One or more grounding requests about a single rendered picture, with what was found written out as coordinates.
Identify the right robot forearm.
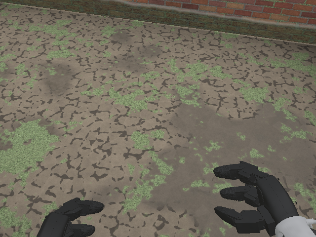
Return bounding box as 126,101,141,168
275,216,316,237

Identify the robot right hand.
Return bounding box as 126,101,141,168
213,161,299,237

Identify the robot left hand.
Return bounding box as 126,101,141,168
37,197,104,237

